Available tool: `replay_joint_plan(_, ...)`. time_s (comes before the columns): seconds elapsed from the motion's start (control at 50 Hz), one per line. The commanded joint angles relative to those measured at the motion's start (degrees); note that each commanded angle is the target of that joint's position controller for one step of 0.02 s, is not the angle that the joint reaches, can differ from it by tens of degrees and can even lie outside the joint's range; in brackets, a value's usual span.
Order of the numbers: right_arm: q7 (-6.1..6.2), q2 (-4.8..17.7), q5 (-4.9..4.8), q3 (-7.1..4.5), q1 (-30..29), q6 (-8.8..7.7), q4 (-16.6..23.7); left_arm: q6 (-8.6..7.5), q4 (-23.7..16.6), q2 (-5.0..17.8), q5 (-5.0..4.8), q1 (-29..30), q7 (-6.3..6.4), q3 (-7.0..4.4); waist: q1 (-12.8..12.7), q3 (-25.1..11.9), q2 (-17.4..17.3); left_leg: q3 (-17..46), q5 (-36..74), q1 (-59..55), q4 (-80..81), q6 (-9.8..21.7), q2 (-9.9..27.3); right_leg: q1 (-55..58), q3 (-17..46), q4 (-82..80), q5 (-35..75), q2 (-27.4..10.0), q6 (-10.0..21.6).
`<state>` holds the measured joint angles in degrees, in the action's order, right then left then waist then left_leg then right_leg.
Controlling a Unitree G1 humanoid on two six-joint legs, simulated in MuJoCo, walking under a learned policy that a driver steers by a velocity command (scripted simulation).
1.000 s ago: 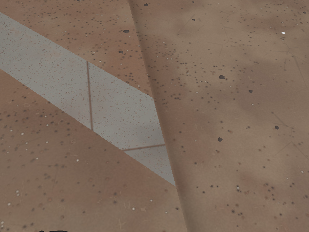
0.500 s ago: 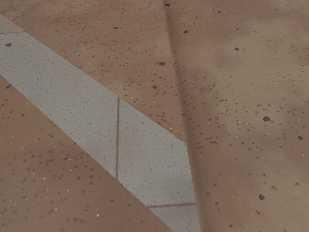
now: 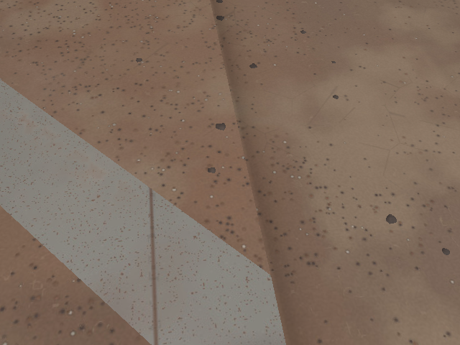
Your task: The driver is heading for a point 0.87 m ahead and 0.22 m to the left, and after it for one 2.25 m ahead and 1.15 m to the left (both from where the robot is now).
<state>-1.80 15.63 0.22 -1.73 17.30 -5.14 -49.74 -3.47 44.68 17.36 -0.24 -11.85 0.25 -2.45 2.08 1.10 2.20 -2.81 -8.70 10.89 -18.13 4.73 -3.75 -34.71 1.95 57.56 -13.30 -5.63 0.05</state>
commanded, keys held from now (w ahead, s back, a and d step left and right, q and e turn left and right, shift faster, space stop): w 0.48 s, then w+q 0.52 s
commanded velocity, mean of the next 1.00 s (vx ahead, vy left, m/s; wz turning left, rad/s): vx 0.50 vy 0.00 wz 0.19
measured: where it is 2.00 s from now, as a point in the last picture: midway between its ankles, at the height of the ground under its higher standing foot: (178, 237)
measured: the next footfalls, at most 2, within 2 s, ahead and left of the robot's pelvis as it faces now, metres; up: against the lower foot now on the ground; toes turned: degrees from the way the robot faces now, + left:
right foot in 0.28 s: +0.31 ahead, -0.12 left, +0.00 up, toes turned -1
left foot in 0.86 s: +0.62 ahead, +0.13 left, +0.00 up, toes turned +11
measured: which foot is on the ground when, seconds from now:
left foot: down 0.00-0.30, up 0.32-0.84, down 0.86-1.00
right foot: up 0.00-0.26, down 0.28-0.88, up 0.90-1.00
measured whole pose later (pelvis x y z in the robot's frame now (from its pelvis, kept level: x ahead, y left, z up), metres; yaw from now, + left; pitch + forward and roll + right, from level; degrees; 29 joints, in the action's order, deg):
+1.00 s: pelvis +0.53 +0.05 -0.02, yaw +14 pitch +1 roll +0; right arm -2.3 16.7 -0.9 -2.9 10.7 -3.0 -42.7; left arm -6.3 46.8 16.7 -0.3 -13.4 -0.6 -1.3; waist -0.1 2.7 0.5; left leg -0.6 -9.2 21.5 -29.2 6.2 -6.0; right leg -21.7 1.9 68.8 -22.0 -2.3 -0.1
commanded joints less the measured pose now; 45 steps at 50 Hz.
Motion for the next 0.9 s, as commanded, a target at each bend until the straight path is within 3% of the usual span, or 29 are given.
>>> replay_joint_plan(0.02, 0.89, 9.35, 0.11, -2.15, -2.03, -1.18, 3.56, -0.37, -3.04, 1.92, 0.51, 0.80, 0.07, -0.49, -1.40, -1.83, -4.33, 9.40, 14.92, -1.20, 9.73, 8.78, 13.79, -0.39, -0.46, -6.07, 11.58, -0.46, -1.08)
replay_joint_plan(0.08, 1.10, 9.19, -0.43, -1.92, 0.50, -1.28, 2.66, -0.98, -3.98, 2.07, -0.05, 5.59, -0.11, -0.76, 0.03, 0.16, -4.79, 6.72, 12.32, -1.02, 9.28, 7.53, 11.65, 0.77, -1.46, -14.99, 21.00, 1.18, -0.67)
replay_joint_plan(0.16, 1.39, 9.46, -0.54, -1.96, 5.20, -0.39, 1.07, -1.68, -6.76, 1.23, -0.52, 13.20, -1.40, -0.32, 2.92, 2.15, -4.88, 9.06, 11.80, -8.26, 5.37, 8.14, 14.92, -3.34, -1.44, -21.96, 20.49, 2.10, 0.62)
replay_joint_plan(0.2, 1.68, 10.33, -0.99, -2.30, 4.59, 0.28, 0.87, -1.94, -7.88, 1.62, -0.52, 13.09, -1.97, -0.28, 1.71, 1.69, -5.63, 10.24, 18.18, -9.05, 4.53, 8.29, 17.97, -0.11, -2.36, -21.16, 10.44, 3.04, 2.05)
replay_joint_plan(0.22, 1.97, 10.68, -1.85, -2.50, 4.14, 0.95, 0.11, -1.99, -8.83, 1.60, -0.80, 12.78, -2.20, -0.21, 0.64, 2.61, -6.35, 10.85, 18.14, -12.04, 3.52, 7.19, 18.71, -0.97, -1.07, -26.16, 5.58, 2.53, 3.25)
replay_joint_plan(0.24, 2.29, 10.71, -1.77, -2.34, 3.71, 1.41, -0.13, -2.21, -8.31, 2.35, -0.68, 11.03, -2.44, -0.48, -0.49, 1.80, -5.83, 11.24, 21.00, -13.49, 1.53, 6.59, 19.10, 1.78, -2.19, -28.63, 5.39, 3.52, 4.14)
replay_joint_plan(0.26, 2.53, 11.30, -1.69, -2.35, 2.08, 1.85, -0.01, -2.46, -6.89, 3.46, -0.49, 6.20, -2.43, -1.25, -3.60, -0.88, -5.39, 9.23, 28.82, -12.90, -3.64, 5.64, 17.55, 9.61, -3.97, -32.10, 8.49, 5.29, 5.29)
replay_joint_plan(0.28, 2.62, 10.28, -1.24, -1.80, 1.30, 1.92, 0.49, -2.62, -3.62, 6.56, -0.12, -3.96, -2.05, -2.80, -7.50, -7.54, -3.53, 6.45, 31.90, -8.20, -14.64, 4.46, 13.99, 24.52, -3.11, -32.19, 11.54, 4.98, 7.10)
replay_joint_plan(0.3, 2.67, 7.36, 0.38, -0.36, 1.45, 1.46, 2.12, -2.32, -1.75, 10.99, -0.19, -14.55, -1.46, -4.05, -10.71, -16.48, 2.87, 3.14, 14.77, 3.52, -31.83, 2.54, 9.46, 42.07, 10.28, -31.63, 10.36, -6.35, 10.48)
replay_joint_plan(0.32, 1.79, 2.30, -0.25, 1.10, 8.24, -0.12, 2.84, -1.96, -1.78, 13.81, -0.06, -15.40, -1.57, -4.39, -6.27, -21.04, 15.18, 4.83, -20.79, 25.62, -47.52, -0.54, -0.47, 57.84, 36.99, -37.21, -1.63, -16.81, 19.60)
replay_joint_plan(0.34, 1.31, 7.88, -1.53, 0.05, 4.82, -1.10, 2.04, -2.04, -2.34, 7.34, -0.46, -13.47, -1.53, -2.69, -7.97, -17.16, 7.81, 10.81, -22.83, 32.22, -53.73, -0.01, 2.77, 55.24, 38.42, -40.44, -8.75, -15.97, 18.53)
replay_joint_plan(0.36, 0.98, 9.52, -2.45, -0.49, 0.16, -1.60, 3.32, -2.18, -2.97, 5.35, -0.31, -9.78, -1.44, -1.87, -7.18, -9.67, 4.16, 9.90, -17.66, 34.47, -54.44, 0.29, 5.11, 48.14, 31.12, -41.96, -7.11, -14.67, 16.54)
replay_joint_plan(0.38, 1.15, 8.56, -2.10, -0.39, -2.52, -1.63, 3.77, -2.25, -3.39, 4.58, -0.03, -6.45, -1.65, -1.48, -5.59, -5.95, -1.09, 8.37, -12.68, 33.36, -52.95, -0.34, 7.64, 41.46, 25.65, -43.72, -2.28, -12.42, 15.35)
replay_joint_plan(0.4, 1.25, 8.09, -1.23, -0.57, -3.50, -1.39, 3.98, -2.38, -3.57, 3.43, 0.29, -4.20, -1.99, -1.08, -4.16, -3.19, -1.76, 7.97, -9.02, 32.03, -50.33, -1.09, 9.16, 36.14, 21.42, -45.57, 2.65, -10.20, 14.77)
replay_joint_plan(0.42, 1.20, 7.60, -1.04, -0.70, -2.34, -0.77, 3.72, -2.66, -3.49, 2.23, 0.81, -2.79, -2.25, -0.62, -2.20, -2.86, -0.13, 8.11, -6.48, 28.88, -49.24, -1.52, 10.53, 32.14, 18.00, -47.04, 6.31, -8.37, 13.99)
replay_joint_plan(0.44, 1.23, 6.83, -1.19, -0.65, -1.16, -0.11, 3.28, -2.95, -3.14, 2.01, 0.66, -2.33, -2.56, -0.57, -1.26, -2.74, 0.87, 7.71, -5.29, 27.13, -48.38, -2.07, 10.91, 29.71, 15.49, -48.27, 8.67, -7.29, 13.82)
replay_joint_plan(0.48, 1.54, 5.91, -1.07, -0.62, -1.52, 0.90, 3.33, -3.29, -1.96, 3.09, 0.39, -3.07, -2.64, -0.79, -0.68, -1.82, 1.36, 6.76, -2.42, 27.52, -47.18, -3.37, 11.15, 26.65, 10.82, -49.84, 12.81, -5.94, 13.91)
replay_joint_plan(0.56, 1.84, 4.74, -1.11, -0.64, -7.90, 1.45, 4.98, -2.90, 0.68, 4.29, 0.96, -6.09, -1.37, -0.95, -2.65, 0.57, 1.18, 7.64, 8.35, 32.81, -39.01, -4.95, 10.95, 27.30, 2.87, -51.18, 17.46, -5.04, 11.97)
replay_joint_plan(0.64, 1.02, 3.33, -1.23, -0.27, -13.77, 0.93, 6.80, -2.86, 2.44, 5.25, 0.82, -7.23, -0.80, -0.82, -4.80, 1.45, 1.24, 5.84, 16.24, 30.65, -27.64, -4.27, 9.49, 29.54, -2.58, -52.29, 17.54, -5.00, 9.86)
replay_joint_plan(0.72, -0.37, 2.19, -1.40, 0.48, -20.15, 0.47, 9.76, -1.92, 5.11, 6.22, 0.21, -10.24, -0.68, -1.11, -7.28, 4.04, 0.20, 3.99, 13.95, 34.12, -20.05, -3.04, 8.77, 39.34, -4.95, -50.95, 19.63, -8.14, 9.52)
replay_joint_plan(0.76, -1.34, 2.12, -1.59, 0.67, -22.16, 0.28, 11.32, -1.03, 5.89, 6.89, -0.08, -10.48, -0.56, -1.33, -7.34, 4.59, 0.40, 2.57, 9.77, 34.71, -17.33, -1.95, 8.17, 43.80, -5.96, -48.50, 23.77, -9.63, 8.96)
replay_joint_plan(0.8, -2.02, 3.49, -1.61, 0.20, -20.43, 0.32, 11.91, -0.24, 5.41, 8.46, -0.17, -8.11, -0.20, -1.71, -5.05, 2.90, 2.09, -0.29, 4.18, 28.89, -15.68, -0.10, 5.85, 44.64, -8.20, -43.25, 37.50, -9.84, 7.56)
replay_joint_plan(0.82, -2.01, 5.10, -1.43, -0.55, -17.29, 0.55, 11.54, 0.15, 4.90, 9.61, -0.18, -7.11, 0.11, -2.02, -3.10, 0.27, 3.42, -2.12, 1.60, 23.07, -16.14, 1.02, 3.73, 44.22, -9.28, -38.19, 47.52, -9.58, 6.83)
replay_joint_plan(0.84, -1.86, 7.31, -1.46, -1.85, -10.78, 0.77, 10.15, 0.73, 4.40, 10.31, -0.10, -6.28, 0.47, -2.24, 0.39, -3.55, 3.86, -3.30, 0.86, 14.67, -14.89, 2.62, 1.25, 43.10, -10.37, -29.45, 54.81, -8.73, 5.82)
replay_joint_plan(0.86, -1.24, 10.63, -1.56, -3.76, -1.47, 1.03, 7.75, 0.98, 3.66, 10.13, -0.06, -6.04, 0.90, -2.12, 4.79, -8.38, 2.43, -1.86, 3.42, 0.98, -12.38, 4.87, -0.13, 37.12, -11.38, -16.93, 52.84, -6.45, 3.94)
replay_joint_plan(0.88, 0.02, 16.11, -1.65, -5.43, 6.99, 1.74, 6.55, 0.23, 1.79, 7.86, 1.24, -7.67, 1.19, -1.08, 6.63, -15.48, -6.66, 14.89, 5.44, -17.38, -13.02, 8.76, 11.15, 21.91, -11.79, 2.09, 29.43, -2.88, 1.88)
replay_joint_plan(0.9, -0.17, 17.09, -1.70, -5.17, 3.97, 1.62, 8.55, -1.71, -0.20, -0.62, 1.60, -12.29, -0.21, 1.31, 0.13, -22.20, -19.89, 47.67, -5.14, -33.87, -4.01, 19.71, 22.81, -2.24, -3.86, 20.60, -17.06, 10.33, -1.84)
